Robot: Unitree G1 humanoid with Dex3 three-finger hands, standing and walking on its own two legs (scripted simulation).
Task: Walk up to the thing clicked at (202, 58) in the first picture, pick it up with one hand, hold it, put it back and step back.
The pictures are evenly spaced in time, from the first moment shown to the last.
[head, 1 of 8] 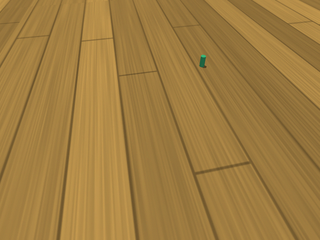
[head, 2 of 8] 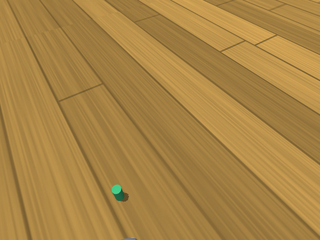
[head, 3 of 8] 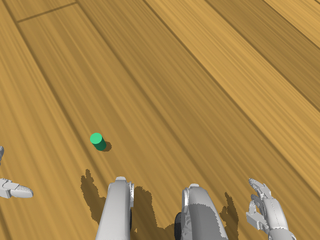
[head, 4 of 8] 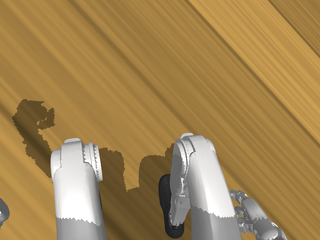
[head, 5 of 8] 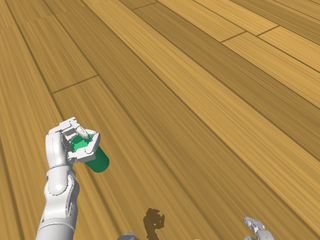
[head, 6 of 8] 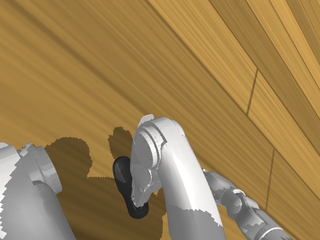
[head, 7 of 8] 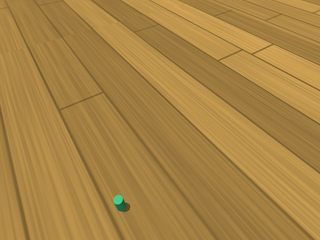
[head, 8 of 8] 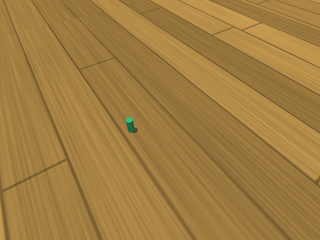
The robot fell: no
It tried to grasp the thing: yes
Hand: left
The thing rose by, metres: 0.67
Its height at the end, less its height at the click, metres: +0.00
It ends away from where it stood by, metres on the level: 0.02
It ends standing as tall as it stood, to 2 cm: yes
